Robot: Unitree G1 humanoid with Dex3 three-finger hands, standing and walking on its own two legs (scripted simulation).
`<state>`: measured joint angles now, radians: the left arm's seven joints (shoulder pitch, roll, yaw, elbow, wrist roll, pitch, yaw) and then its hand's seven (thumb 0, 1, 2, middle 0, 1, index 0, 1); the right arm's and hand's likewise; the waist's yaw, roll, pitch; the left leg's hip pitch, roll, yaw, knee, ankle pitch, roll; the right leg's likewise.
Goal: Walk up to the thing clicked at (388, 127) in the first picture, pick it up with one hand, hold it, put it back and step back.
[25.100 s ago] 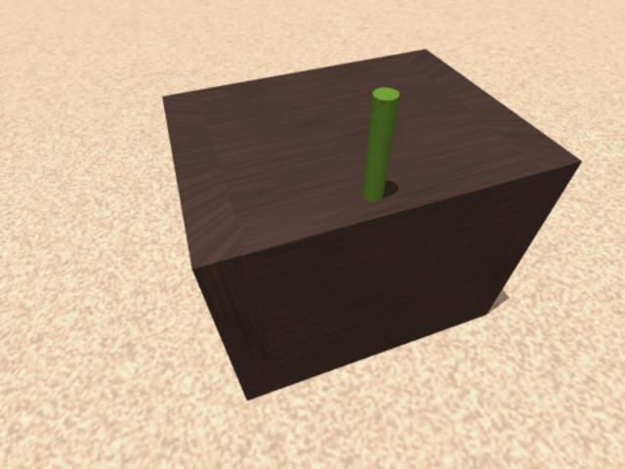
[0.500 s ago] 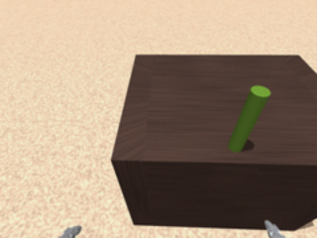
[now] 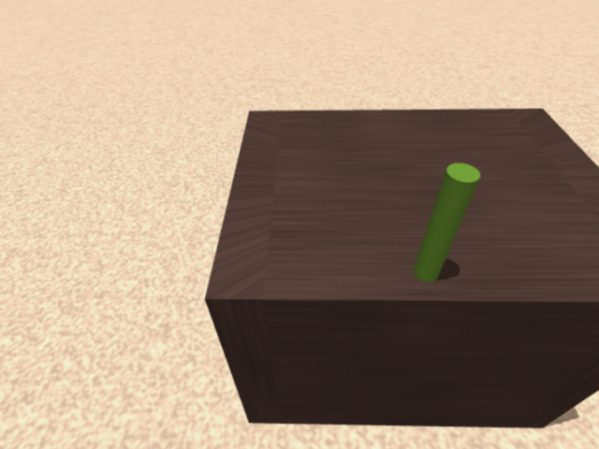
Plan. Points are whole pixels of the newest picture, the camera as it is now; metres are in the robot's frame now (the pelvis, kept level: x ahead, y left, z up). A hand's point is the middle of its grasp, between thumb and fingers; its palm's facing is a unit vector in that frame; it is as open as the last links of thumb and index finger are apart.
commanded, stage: home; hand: right
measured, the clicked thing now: (442, 229) +0.46 -0.21 +0.04
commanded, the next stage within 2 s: stand in 1.20 s
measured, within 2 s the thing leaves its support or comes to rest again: neither
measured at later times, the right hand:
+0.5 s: hand out of the picture +0.07 -0.25 -0.15, palm faces -0.05 +0.93 -0.36, open 17.6 cm
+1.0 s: hand out of the picture +0.09 -0.25 -0.15, palm faces -0.04 +0.93 -0.36, open 17.6 cm
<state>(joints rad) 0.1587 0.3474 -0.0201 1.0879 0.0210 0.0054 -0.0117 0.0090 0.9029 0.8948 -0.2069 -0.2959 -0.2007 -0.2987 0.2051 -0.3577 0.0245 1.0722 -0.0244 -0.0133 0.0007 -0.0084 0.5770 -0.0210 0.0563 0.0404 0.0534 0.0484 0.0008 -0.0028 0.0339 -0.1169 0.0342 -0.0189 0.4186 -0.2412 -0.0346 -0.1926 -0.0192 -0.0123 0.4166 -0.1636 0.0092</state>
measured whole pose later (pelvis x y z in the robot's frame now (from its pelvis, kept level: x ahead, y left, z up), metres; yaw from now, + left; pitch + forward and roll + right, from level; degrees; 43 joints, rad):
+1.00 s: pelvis +0.03 +0.00 +0.01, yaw +0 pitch -2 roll +0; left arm 0.10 0.34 -0.01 1.15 0.01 0.00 0.00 0.01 0.90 0.90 -0.21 -0.30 -0.20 -0.30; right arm 0.13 -0.36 0.01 1.12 -0.01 -0.01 -0.01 -0.01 0.56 -0.03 0.06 0.04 0.05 0.05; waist 0.00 0.01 0.05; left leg -0.06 0.04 -0.01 0.33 -0.23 -0.03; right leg -0.15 -0.02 -0.01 0.34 -0.16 0.02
